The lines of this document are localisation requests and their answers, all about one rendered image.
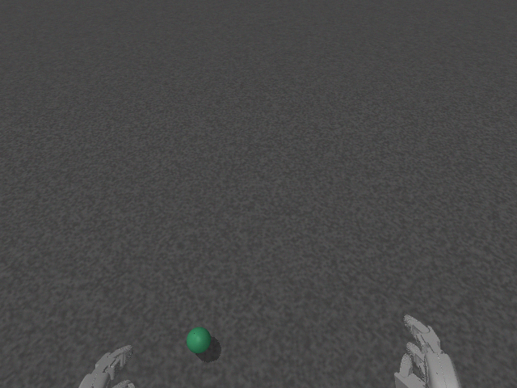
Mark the ball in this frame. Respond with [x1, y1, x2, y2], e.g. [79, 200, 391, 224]
[187, 327, 211, 353]

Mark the right robot hand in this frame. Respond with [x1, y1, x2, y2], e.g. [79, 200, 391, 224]
[394, 314, 462, 388]

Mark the left robot hand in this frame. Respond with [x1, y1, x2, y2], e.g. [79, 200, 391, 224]
[78, 345, 135, 388]

